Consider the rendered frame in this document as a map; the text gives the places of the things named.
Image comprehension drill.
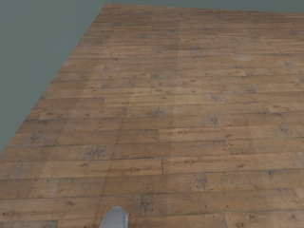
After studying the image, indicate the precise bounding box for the robot left shin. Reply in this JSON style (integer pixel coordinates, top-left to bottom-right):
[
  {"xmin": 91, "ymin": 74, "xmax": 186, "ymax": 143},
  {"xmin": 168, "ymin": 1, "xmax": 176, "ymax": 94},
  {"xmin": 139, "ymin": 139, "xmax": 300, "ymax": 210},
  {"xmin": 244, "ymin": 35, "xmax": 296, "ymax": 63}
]
[{"xmin": 112, "ymin": 206, "xmax": 122, "ymax": 210}]

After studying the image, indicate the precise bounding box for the left robot thigh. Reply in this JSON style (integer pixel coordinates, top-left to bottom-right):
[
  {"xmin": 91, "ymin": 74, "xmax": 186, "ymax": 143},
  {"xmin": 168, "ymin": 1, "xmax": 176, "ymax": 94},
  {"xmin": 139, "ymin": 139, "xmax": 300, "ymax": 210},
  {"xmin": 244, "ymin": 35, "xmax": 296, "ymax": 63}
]
[{"xmin": 99, "ymin": 209, "xmax": 128, "ymax": 228}]

